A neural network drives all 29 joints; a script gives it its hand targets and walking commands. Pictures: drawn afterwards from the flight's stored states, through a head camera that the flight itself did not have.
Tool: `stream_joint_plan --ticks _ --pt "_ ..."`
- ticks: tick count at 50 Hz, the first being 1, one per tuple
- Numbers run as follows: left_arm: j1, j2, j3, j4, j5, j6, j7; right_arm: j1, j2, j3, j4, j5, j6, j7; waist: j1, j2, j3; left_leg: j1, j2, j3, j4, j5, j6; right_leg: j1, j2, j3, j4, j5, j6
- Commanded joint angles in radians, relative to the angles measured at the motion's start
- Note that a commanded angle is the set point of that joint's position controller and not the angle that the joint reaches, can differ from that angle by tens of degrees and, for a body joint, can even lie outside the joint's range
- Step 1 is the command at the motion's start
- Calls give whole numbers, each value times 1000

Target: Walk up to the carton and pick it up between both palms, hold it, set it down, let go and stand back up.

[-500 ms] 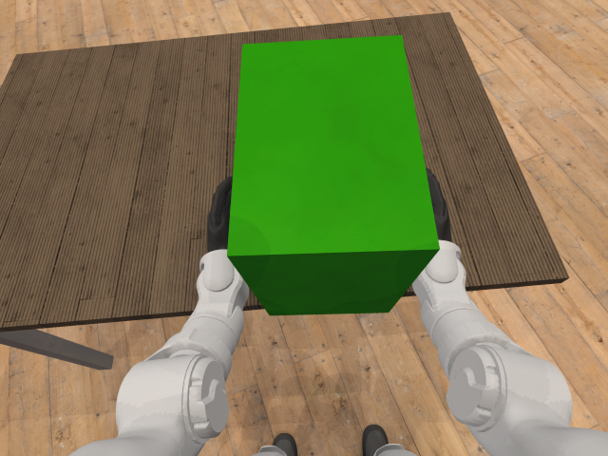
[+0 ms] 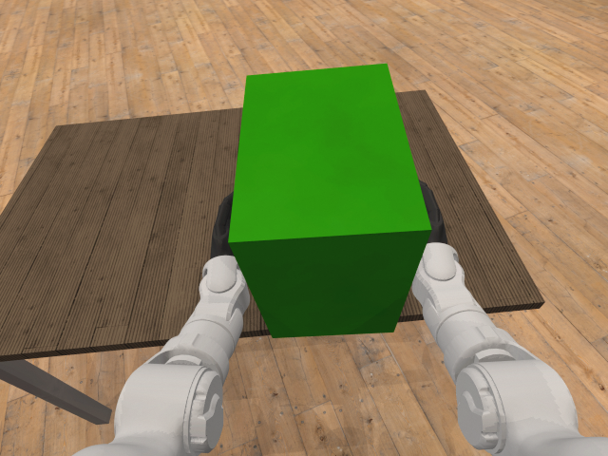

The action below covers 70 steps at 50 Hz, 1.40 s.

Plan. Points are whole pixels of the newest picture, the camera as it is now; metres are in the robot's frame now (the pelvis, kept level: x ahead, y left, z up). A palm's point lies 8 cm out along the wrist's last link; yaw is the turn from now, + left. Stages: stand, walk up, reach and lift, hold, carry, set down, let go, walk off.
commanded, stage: reach and lift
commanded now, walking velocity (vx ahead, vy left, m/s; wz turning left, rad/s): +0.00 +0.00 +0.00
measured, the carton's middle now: (324, 212) +0.45 -0.01 +0.07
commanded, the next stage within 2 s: hold in 1.64 s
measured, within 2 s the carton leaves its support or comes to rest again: neither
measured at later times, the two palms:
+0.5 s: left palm (205, 183) +0.40 +0.13 +0.18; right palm (446, 179) +0.40 -0.15 +0.17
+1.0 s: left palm (173, 172) +0.38 +0.15 +0.22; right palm (435, 166) +0.38 -0.13 +0.20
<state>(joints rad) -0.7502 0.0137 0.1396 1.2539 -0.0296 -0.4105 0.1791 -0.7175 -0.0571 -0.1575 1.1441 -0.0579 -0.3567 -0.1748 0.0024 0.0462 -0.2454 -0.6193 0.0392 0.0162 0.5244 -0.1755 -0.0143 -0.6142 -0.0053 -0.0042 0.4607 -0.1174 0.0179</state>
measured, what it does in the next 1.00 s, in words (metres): stands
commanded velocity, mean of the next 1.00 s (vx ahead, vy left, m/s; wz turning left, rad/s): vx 0.00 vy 0.00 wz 0.00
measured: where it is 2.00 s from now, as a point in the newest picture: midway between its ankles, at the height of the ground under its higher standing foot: outside the picture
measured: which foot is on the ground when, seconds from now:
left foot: down 0.00-1.00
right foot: down 0.00-1.00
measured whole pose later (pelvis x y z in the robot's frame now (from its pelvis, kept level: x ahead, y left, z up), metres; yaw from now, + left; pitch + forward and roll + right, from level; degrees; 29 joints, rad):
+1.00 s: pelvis +0.01 +0.00 +0.01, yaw +0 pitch -6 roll +0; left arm -0.82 0.06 0.21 0.69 0.14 0.54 0.08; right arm -0.80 -0.04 -0.13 0.84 0.18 0.32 -0.24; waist -0.01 -0.04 -0.11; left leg -0.13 0.04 0.02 0.44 -0.21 -0.02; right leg -0.14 0.00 0.00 0.41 -0.17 0.01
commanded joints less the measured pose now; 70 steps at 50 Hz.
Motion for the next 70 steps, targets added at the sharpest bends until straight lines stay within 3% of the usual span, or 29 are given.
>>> stream_joint_plan --ticks 1,5,7,12,16,17,21,22,24,28,30,31,32,33,35,37,42,43,44,47,51,52,57,58,62,63,68,69,70 --pt "-866 -638 -393 -446 -3 14 -146 -715 841 495 -376 -15 70 139 -52 -86 -611 281 -79 -12 -98 14 -3 423 63 5 -79 41 26" --pt "-999 -665 -399 -581 -24 122 -129 -854 867 494 -423 45 153 160 -9 -55 -573 268 -80 -10 -132 -40 -5 414 64 8 -85 -95 21" --pt "-1021 -683 -380 -591 -24 185 -129 -840 853 457 -406 70 207 159 -37 -83 -486 302 -71 -16 -158 -55 1 427 64 -1 -111 -109 17" --pt "-1061 -663 -325 -627 2 378 -146 -968 814 436 -485 126 323 162 8 -96 -356 315 -88 16 -193 -132 13 473 54 12 -146 -212 24" --pt "-1058 -707 -321 -651 11 504 -152 -1049 790 405 -524 201 392 155 13 -47 -301 367 -80 0 -196 -73 -3 506 57 -6 -139 -140 13" --pt "-963 -712 -292 -621 43 533 -153 -1078 782 406 -549 222 401 156 44 -39 -308 394 -80 5 -192 -40 7 515 57 7 -155 -130 15" --pt "-831 -692 -204 -568 103 666 -189 -1122 721 354 -592 225 467 146 43 -50 -131 413 -93 5 -222 -43 15 574 45 -2 -182 -132 26" --pt "-766 -685 -168 -537 145 688 -211 -1033 701 311 -524 218 483 140 11 -62 -102 450 -90 11 -215 -23 21 577 47 -4 -188 -97 23" --pt "-819 -688 -205 -693 99 708 -219 -1067 776 401 -624 269 501 125 7 -86 -225 473 -94 10 -192 86 29 651 60 -5 -160 56 34" --pt "-859 -744 -296 -846 57 718 -226 -1099 772 407 -701 320 511 102 -40 -16 -321 551 -104 -26 -137 275 -14 713 75 -11 -123 275 36" --pt "-729 -717 -276 -844 77 754 -220 -1098 772 476 -812 360 527 87 -7 -27 -379 555 -118 -21 -116 344 -7 757 68 2 -122 381 44" --pt "-731 -723 -260 -829 89 773 -223 -1101 734 449 -803 366 536 84 -34 -30 -323 547 -114 -34 -116 292 -5 716 78 -7 -135 313 38" --pt "-725 -709 -200 -696 110 790 -235 -1165 713 411 -764 342 551 89 -18 -57 -229 509 -109 -37 -145 157 16 671 69 -4 -155 170 39" --pt "-655 -636 -132 -695 167 808 -244 -1055 710 421 -666 322 577 88 22 -77 -167 497 -113 -11 -173 114 30 681 55 -3 -173 139 47" --pt "-678 -639 -127 -765 172 822 -264 -975 735 429 -655 309 591 83 3 -116 -208 528 -102 -9 -184 127 38 700 60 -11 -169 146 45" --pt "-630 -665 -153 -809 159 843 -275 -943 729 453 -699 340 609 74 -28 -105 -252 546 -110 -15 -184 215 23 738 66 -11 -170 264 47" --pt "-727 -725 -254 -865 105 885 -266 -1056 658 424 -789 362 612 67 -75 -10 -211 577 -98 -37 -163 243 -20 650 88 -33 -183 178 19" --pt "-836 -745 -301 -968 67 865 -253 -1053 683 405 -776 365 607 80 -98 18 -237 587 -86 -47 -154 229 -37 613 96 -39 -165 125 13" --pt "-853 -716 -259 -876 84 869 -248 -1087 677 381 -719 362 618 88 -78 13 -179 556 -90 -40 -170 116 -24 578 85 -34 -186 19 7" --pt "-792 -757 -266 -871 92 885 -251 -1019 673 353 -701 343 612 98 -102 -3 -189 556 -80 -35 -187 140 -28 610 86 -41 -183 67 9" --pt "-826 -716 -211 -802 108 892 -256 -1113 676 321 -675 326 612 112 -50 -4 -159 510 -77 -27 -215 35 -5 598 75 -34 -199 -38 0" --pt "-850 -712 -208 -766 116 895 -260 -1125 659 283 -644 305 618 112 -67 23 -100 497 -81 -27 -220 -26 -10 562 71 -31 -206 -98 -1" --pt "-872 -707 -169 -736 109 905 -264 -1177 700 310 -680 314 614 122 -39 -43 -119 443 -91 -19 -235 -65 25 581 69 -28 -210 -107 4" --pt "-905 -733 -206 -809 101 895 -260 -1133 688 284 -639 297 613 122 -75 9 -156 459 -80 -22 -235 -55 -2 592 73 -30 -195 -100 -3" --pt "-869 -746 -287 -882 80 902 -241 -1131 658 347 -739 332 610 113 -97 56 -234 543 -75 -29 -200 108 -35 621 76 -44 -181 39 3" --pt "-890 -732 -260 -883 73 894 -239 -1209 704 386 -795 359 605 110 -50 -11 -273 525 -89 -24 -189 98 -7 629 80 -33 -184 40 13" --pt "-835 -719 -251 -920 94 918 -239 -1102 695 440 -784 408 642 83 -45 -8 -268 609 -93 -28 -148 248 -20 672 94 -37 -176 172 18" --pt "-824 -722 -269 -916 70 922 -240 -1146 691 467 -875 419 641 80 -48 -54 -283 622 -90 -31 -145 249 -16 657 99 -47 -173 183 30" --pt "-774 -715 -239 -923 98 929 -245 -1084 715 477 -818 429 658 73 -22 -57 -246 607 -95 -32 -150 283 -6 681 92 -29 -174 226 32"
